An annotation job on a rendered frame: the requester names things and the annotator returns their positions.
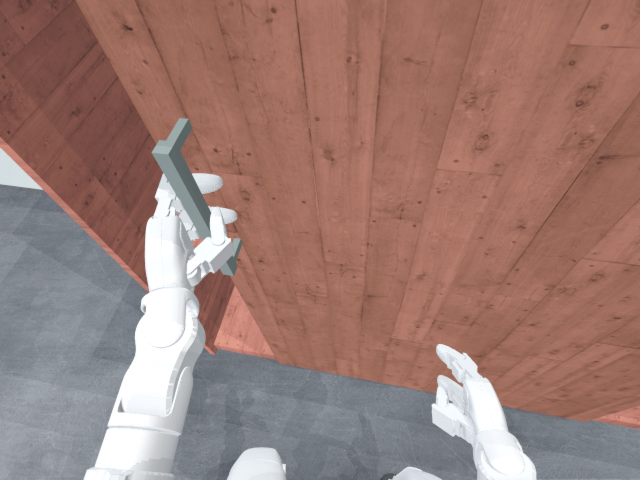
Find left robot forearm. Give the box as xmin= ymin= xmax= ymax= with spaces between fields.
xmin=83 ymin=287 xmax=206 ymax=480

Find right robot forearm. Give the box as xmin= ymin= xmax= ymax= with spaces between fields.
xmin=473 ymin=429 xmax=536 ymax=480

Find robot right hand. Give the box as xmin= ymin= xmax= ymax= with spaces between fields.
xmin=432 ymin=344 xmax=509 ymax=447

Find left robot thigh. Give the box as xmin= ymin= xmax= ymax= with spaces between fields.
xmin=227 ymin=447 xmax=286 ymax=480

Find robot left hand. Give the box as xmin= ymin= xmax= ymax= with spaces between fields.
xmin=145 ymin=173 xmax=237 ymax=293

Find handle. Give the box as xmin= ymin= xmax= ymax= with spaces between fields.
xmin=152 ymin=118 xmax=243 ymax=276

